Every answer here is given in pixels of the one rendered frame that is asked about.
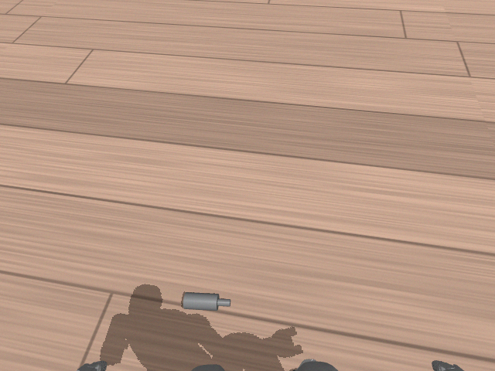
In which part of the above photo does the bottle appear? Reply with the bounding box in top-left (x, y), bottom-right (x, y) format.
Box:
top-left (183, 292), bottom-right (230, 311)

